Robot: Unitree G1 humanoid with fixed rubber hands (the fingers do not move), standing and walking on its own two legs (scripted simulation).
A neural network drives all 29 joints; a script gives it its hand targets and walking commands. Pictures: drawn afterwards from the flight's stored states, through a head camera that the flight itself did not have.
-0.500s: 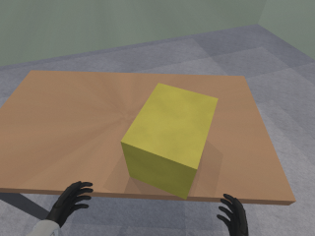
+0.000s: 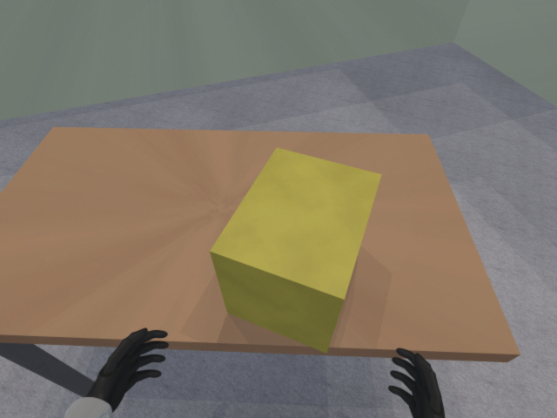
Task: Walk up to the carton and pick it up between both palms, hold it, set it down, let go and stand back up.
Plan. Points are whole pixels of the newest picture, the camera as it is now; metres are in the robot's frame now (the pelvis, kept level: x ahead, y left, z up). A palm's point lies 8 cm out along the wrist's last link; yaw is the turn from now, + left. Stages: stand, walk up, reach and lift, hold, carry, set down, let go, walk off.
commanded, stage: set down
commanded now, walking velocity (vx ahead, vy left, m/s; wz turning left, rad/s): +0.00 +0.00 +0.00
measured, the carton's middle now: (300, 247) +0.40 +0.00 -0.01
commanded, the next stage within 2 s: let go in 0.96 s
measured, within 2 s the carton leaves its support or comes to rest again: neither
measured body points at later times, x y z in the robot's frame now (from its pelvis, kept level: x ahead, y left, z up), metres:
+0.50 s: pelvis +0.01 -0.01 +0.00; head +0.03 +0.00 +0.45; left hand +0.18 +0.24 -0.05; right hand +0.17 -0.19 -0.07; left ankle +0.00 +0.12 -0.74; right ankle +0.00 -0.14 -0.74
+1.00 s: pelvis +0.01 -0.01 +0.00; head +0.03 -0.01 +0.45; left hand +0.17 +0.22 -0.07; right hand +0.17 -0.21 -0.09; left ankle +0.00 +0.12 -0.74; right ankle +0.00 -0.14 -0.74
